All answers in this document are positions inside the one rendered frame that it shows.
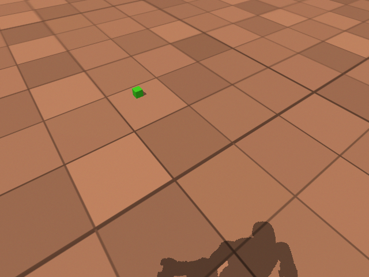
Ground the cube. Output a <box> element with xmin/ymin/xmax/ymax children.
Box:
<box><xmin>132</xmin><ymin>86</ymin><xmax>144</xmax><ymax>99</ymax></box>

